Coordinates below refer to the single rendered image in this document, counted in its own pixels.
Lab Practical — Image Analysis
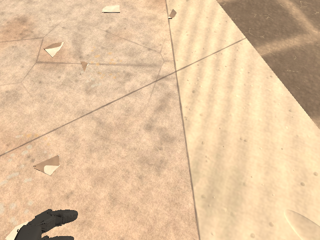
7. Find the left robot hand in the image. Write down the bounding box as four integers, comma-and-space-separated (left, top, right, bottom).
14, 209, 78, 240

